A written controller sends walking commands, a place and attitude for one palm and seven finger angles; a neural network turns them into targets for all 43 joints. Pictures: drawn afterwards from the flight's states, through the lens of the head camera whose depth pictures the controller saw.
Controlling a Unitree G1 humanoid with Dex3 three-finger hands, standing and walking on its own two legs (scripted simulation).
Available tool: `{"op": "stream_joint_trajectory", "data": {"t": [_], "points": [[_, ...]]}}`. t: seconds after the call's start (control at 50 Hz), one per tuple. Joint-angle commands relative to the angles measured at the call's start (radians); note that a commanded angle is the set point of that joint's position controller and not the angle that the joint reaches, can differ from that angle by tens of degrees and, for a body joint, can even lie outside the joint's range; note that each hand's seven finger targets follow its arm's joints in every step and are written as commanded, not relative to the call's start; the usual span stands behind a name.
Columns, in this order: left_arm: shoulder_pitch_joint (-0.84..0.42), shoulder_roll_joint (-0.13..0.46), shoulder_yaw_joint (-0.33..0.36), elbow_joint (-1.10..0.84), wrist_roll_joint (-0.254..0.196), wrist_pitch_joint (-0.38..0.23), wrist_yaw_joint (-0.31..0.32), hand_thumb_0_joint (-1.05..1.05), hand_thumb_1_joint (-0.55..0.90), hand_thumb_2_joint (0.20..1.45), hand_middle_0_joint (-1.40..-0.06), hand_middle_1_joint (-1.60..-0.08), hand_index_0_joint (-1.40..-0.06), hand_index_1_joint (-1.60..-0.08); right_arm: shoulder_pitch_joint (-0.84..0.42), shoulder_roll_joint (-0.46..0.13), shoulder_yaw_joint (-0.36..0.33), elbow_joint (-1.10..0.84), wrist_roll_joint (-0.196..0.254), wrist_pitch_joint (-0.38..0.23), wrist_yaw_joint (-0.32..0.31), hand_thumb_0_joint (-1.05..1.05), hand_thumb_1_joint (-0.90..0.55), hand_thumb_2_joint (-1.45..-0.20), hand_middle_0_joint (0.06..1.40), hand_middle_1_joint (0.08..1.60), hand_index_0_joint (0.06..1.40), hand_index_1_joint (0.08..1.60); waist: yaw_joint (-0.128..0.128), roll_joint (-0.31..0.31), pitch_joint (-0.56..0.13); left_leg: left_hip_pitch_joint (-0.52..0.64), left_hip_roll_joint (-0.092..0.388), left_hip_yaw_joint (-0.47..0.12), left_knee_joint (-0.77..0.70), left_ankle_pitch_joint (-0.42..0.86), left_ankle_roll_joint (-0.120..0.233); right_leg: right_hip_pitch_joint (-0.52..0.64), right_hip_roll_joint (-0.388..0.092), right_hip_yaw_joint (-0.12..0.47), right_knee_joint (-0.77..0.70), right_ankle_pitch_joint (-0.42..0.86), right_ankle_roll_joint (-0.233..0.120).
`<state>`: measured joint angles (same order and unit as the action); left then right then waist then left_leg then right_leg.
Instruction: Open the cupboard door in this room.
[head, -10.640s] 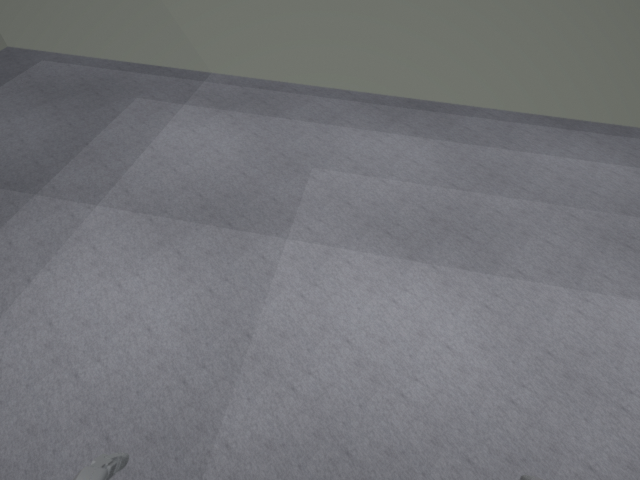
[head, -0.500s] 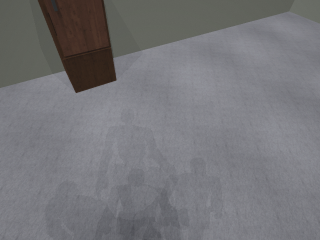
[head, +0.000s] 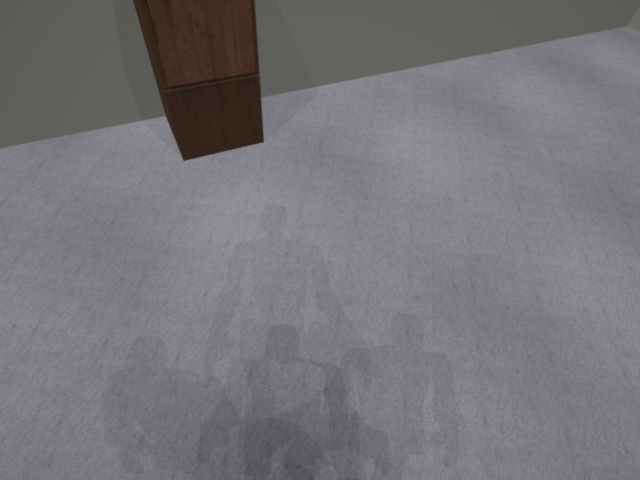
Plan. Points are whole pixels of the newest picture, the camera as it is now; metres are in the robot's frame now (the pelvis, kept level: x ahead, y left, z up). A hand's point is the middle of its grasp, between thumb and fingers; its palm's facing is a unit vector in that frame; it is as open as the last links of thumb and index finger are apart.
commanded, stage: stand and wait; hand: left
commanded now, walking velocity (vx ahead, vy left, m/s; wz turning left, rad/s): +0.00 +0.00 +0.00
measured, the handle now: out of the picture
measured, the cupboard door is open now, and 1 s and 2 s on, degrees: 0 0 0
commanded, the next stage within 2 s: turn or walk to find it in 0.08 s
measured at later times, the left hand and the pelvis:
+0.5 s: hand out of the picture -0.03 +0.14 -0.15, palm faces +0.22 -0.94 -0.26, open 7.4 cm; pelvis -0.05 -0.05 +0.01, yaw +11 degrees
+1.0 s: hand out of the picture -0.12 +0.23 -0.16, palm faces +0.42 -0.87 -0.24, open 7.4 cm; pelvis -0.10 +0.01 +0.01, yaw +23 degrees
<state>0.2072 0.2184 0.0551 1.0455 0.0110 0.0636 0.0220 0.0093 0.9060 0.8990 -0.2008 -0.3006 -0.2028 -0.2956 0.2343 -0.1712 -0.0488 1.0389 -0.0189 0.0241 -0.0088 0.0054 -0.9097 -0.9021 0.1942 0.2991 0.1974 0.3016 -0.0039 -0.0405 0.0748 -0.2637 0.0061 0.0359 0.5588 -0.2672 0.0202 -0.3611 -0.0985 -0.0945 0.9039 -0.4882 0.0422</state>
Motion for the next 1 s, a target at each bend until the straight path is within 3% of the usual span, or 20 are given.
{"op": "stream_joint_trajectory", "data": {"t": [0.0, 0.06, 0.12, 0.16, 0.2, 0.22, 0.24, 0.26, 0.28, 0.34, 0.44, 0.6, 0.64, 0.68, 0.7, 0.72, 0.74, 0.82, 0.88, 0.98], "points": [[-0.016, 0.05, 0.008, -0.084, 0.004, -0.03, -0.005, 0.0, 0.9, 0.9, -0.2, -0.3, -0.2, -0.3, -0.02, -0.195, -0.029, -0.064, -0.007, -0.021, -0.018, 0.0, -0.9, -0.9, 0.2, 0.3, 0.2, 0.3, 0.003, 0.207, -0.063, 0.056, 0.242, -0.282, -0.276, 0.218, 0.141, -0.092, 0.011, 0.062, 0.092, 0.022, 0.005], [-0.026, 0.028, -0.003, -0.081, 0.001, -0.036, -0.005, 0.0, 0.9, 0.9, -0.2, -0.3, -0.2, -0.3, 0.025, -0.19, -0.031, -0.052, -0.007, -0.022, -0.02, 0.0, -0.9, -0.9, 0.2, 0.3, 0.2, 0.3, -0.018, 0.153, -0.11, 0.114, 0.236, -0.283, -0.264, 0.246, 0.149, -0.054, 0.033, 0.058, -0.024, 0.016, 0.006], [-0.029, 0.03, -0.003, -0.093, -0.004, -0.04, 0.0, 0.0, 0.9, 0.9, -0.2, -0.3, -0.2, -0.3, 0.037, -0.196, -0.037, -0.051, -0.009, -0.014, -0.014, 0.0, -0.9, -0.9, 0.2, 0.3, 0.2, 0.3, -0.024, 0.179, -0.113, 0.106, 0.231, -0.318, -0.249, 0.292, 0.148, -0.001, 0.052, 0.051, -0.154, 0.023, 0.004], [0.013, 0.037, -0.001, -0.085, -0.007, -0.045, 0.003, 0.0, 0.9, 0.9, -0.2, -0.3, -0.2, -0.3, 0.018, -0.196, -0.042, -0.058, -0.007, -0.01, -0.009, 0.0, -0.9, -0.9, 0.2, 0.3, 0.2, 0.3, -0.003, 0.182, -0.114, 0.052, 0.212, -0.319, -0.222, 0.297, 0.133, 0.09, 0.064, 0.04, -0.287, 0.095, 0.004], [0.086, 0.065, 0.005, -0.064, -0.004, -0.056, 0.009, 0.0, 0.9, 0.9, -0.2, -0.3, -0.2, -0.3, -0.009, -0.175, -0.043, -0.072, 0.003, -0.006, -0.003, 0.0, -0.9, -0.9, 0.2, 0.3, 0.2, 0.3, 0.031, 0.121, -0.124, -0.063, 0.139, -0.271, -0.147, 0.186, 0.066, 0.267, 0.038, 0.046, -0.527, 0.266, 0.001], [0.108, 0.129, 0.019, -0.068, 0.008, -0.063, 0.015, 0.0, 0.9, 0.9, -0.2, -0.3, -0.2, -0.3, -0.01, -0.126, -0.038, -0.089, 0.012, -0.003, 0.002, 0.0, -0.9, -0.9, 0.2, 0.3, 0.2, 0.3, 0.042, -0.05, -0.124, -0.213, 0.051, -0.173, -0.006, 0.028, 0.005, 0.365, -0.118, 0.198, -0.62, 0.214, -0.043], [0.094, 0.211, 0.036, -0.087, 0.018, -0.063, 0.018, 0.0, 0.9, 0.9, -0.2, -0.3, -0.2, -0.3, -0.048, -0.089, -0.03, -0.127, 0.009, 0.002, 0.006, 0.0, -0.9, -0.9, 0.2, 0.3, 0.2, 0.3, 0.053, -0.264, -0.059, -0.331, -0.058, -0.06, 0.193, -0.219, -0.049, 0.31, -0.317, 0.401, -0.677, 0.241, -0.143], [0.076, 0.207, 0.03, -0.108, 0.011, -0.058, 0.019, 0.0, 0.9, 0.9, -0.2, -0.3, -0.2, -0.3, -0.08, -0.136, -0.045, -0.131, 0.0, 0.013, 0.008, 0.0, -0.9, -0.9, 0.2, 0.3, 0.2, 0.3, 0.058, -0.166, -0.045, -0.284, -0.026, -0.101, 0.375, -0.275, -0.041, 0.159, -0.369, 0.386, -0.686, 0.248, -0.199], [0.013, 0.177, 0.035, -0.124, 0.01, -0.065, 0.022, 0.0, 0.9, 0.9, -0.2, -0.3, -0.2, -0.3, -0.055, -0.144, -0.053, -0.113, -0.007, 0.029, 0.01, 0.0, -0.9, -0.9, 0.2, 0.3, 0.2, 0.3, 0.024, -0.215, 0.004, -0.291, 0.001, -0.142, 0.478, -0.233, -0.037, 0.077, -0.319, 0.344, -0.711, 0.155, -0.187], [-0.057, 0.112, 0.015, -0.148, 0.004, -0.069, 0.015, 0.0, 0.9, 0.9, -0.2, -0.3, -0.2, -0.3, 0.021, -0.124, -0.056, -0.066, -0.004, 0.039, 0.021, 0.0, -0.9, -0.9, 0.2, 0.3, 0.2, 0.3, -0.034, -0.089, 0.027, -0.289, 0.001, -0.098, 0.639, -0.1, -0.055, 0.077, -0.201, 0.158, -0.657, 0.288, -0.129], [0.041, 0.109, 0.014, -0.129, 0.008, -0.08, 0.017, 0.0, 0.9, 0.9, -0.2, -0.3, -0.2, -0.3, -0.02, -0.128, -0.05, -0.076, -0.003, 0.038, 0.022, 0.0, -0.9, -0.9, 0.2, 0.3, 0.2, 0.3, 0.008, -0.105, -0.012, -0.31, 0.024, -0.072, 0.624, -0.07, -0.089, 0.199, -0.211, 0.112, -0.626, 0.386, -0.144], [0.114, 0.186, 0.038, -0.098, 0.023, -0.069, 0.011, 0.0, 0.9, 0.9, -0.2, -0.3, -0.2, -0.3, -0.118, -0.106, -0.021, -0.117, 0.011, 0.015, 0.017, 0.0, -0.9, -0.9, 0.2, 0.3, 0.2, 0.3, 0.065, -0.144, -0.086, -0.158, 0.029, 0.024, 0.223, -0.217, -0.078, 0.293, -0.277, 0.088, -0.517, 0.638, -0.198], [0.091, 0.194, 0.041, -0.095, 0.02, -0.066, 0.009, 0.0, 0.9, 0.9, -0.2, -0.3, -0.2, -0.3, -0.068, -0.11, -0.019, -0.106, 0.015, 0.006, 0.014, 0.0, -0.9, -0.9, 0.2, 0.3, 0.2, 0.3, 0.039, -0.157, -0.128, -0.081, 0.021, 0.048, 0.079, -0.153, -0.071, 0.305, -0.27, 0.052, -0.452, 0.681, -0.171], [0.071, 0.185, 0.037, -0.099, 0.007, -0.057, 0.006, 0.0, 0.9, 0.9, -0.2, -0.3, -0.2, -0.3, -0.008, -0.137, -0.023, -0.091, 0.012, -0.006, 0.015, 0.0, -0.9, -0.9, 0.2, 0.3, 0.2, 0.3, -0.003, -0.084, -0.161, 0.102, 0.024, 0.041, -0.142, 0.072, -0.053, 0.206, -0.223, -0.024, -0.342, 0.593, -0.088], [0.073, 0.145, 0.032, -0.116, -0.002, -0.049, 0.003, 0.0, 0.9, 0.9, -0.2, -0.3, -0.2, -0.3, 0.02, -0.207, -0.038, -0.092, 0.006, -0.016, 0.013, 0.0, -0.9, -0.9, 0.2, 0.3, 0.2, 0.3, -0.023, 0.099, -0.18, 0.238, 0.159, -0.133, -0.208, 0.222, -0.002, 0.041, -0.143, -0.082, -0.193, 0.387, -0.024], [0.044, 0.079, 0.012, -0.156, -0.002, -0.044, -0.002, 0.0, 0.9, 0.9, -0.2, -0.3, -0.2, -0.3, 0.054, -0.295, -0.057, -0.093, 0.001, -0.017, 0.007, 0.0, -0.9, -0.9, 0.2, 0.3, 0.2, 0.3, -0.043, 0.344, -0.153, 0.31, 0.379, -0.397, -0.226, 0.56, 0.112, -0.201, -0.032, -0.083, -0.012, -0.097, 0.036], [-0.02, 0.101, 0.005, -0.166, 0.006, -0.032, 0.003, 0.0, 0.9, 0.9, -0.2, -0.3, -0.2, -0.3, 0.082, -0.311, -0.058, -0.08, 0.003, -0.006, 0.004, 0.0, -0.9, -0.9, 0.2, 0.3, 0.2, 0.3, -0.064, 0.261, -0.137, 0.222, 0.415, -0.345, -0.222, 0.565, 0.165, -0.163, -0.033, 0.001, 0.096, -0.139, 0.024], [-0.032, 0.101, 0.019, -0.126, 0.005, -0.027, -0.009, 0.0, 0.9, 0.9, -0.2, -0.3, -0.2, -0.3, -0.056, -0.226, -0.033, -0.106, -0.002, -0.015, -0.014, 0.0, -0.9, -0.9, 0.2, 0.3, 0.2, 0.3, -0.007, 0.227, -0.051, 0.14, 0.255, -0.235, -0.224, 0.509, 0.135, -0.186, -0.019, 0.065, 0.202, 0.046, 0.031], [-0.018, 0.102, 0.016, -0.116, 0.004, -0.032, -0.011, 0.0, 0.9, 0.9, -0.2, -0.3, -0.2, -0.3, -0.031, -0.224, -0.036, -0.107, 0.003, -0.024, -0.014, 0.0, -0.9, -0.9, 0.2, 0.3, 0.2, 0.3, -0.007, 0.161, -0.106, 0.213, 0.225, -0.212, -0.209, 0.576, 0.127, -0.186, -0.002, 0.068, 0.196, 0.091, 0.048], [-0.073, 0.099, 0.012, -0.149, 0.002, -0.03, -0.003, 0.0, 0.9, 0.9, -0.2, -0.3, -0.2, -0.3, 0.013, -0.218, -0.043, -0.107, 0.001, -0.021, -0.011, 0.0, -0.9, -0.9, 0.2, 0.3, 0.2, 0.3, -0.029, 0.165, -0.107, 0.228, 0.232, -0.28, -0.21, 0.555, 0.148, -0.182, 0.007, 0.086, 0.113, 0.076, 0.06]]}}
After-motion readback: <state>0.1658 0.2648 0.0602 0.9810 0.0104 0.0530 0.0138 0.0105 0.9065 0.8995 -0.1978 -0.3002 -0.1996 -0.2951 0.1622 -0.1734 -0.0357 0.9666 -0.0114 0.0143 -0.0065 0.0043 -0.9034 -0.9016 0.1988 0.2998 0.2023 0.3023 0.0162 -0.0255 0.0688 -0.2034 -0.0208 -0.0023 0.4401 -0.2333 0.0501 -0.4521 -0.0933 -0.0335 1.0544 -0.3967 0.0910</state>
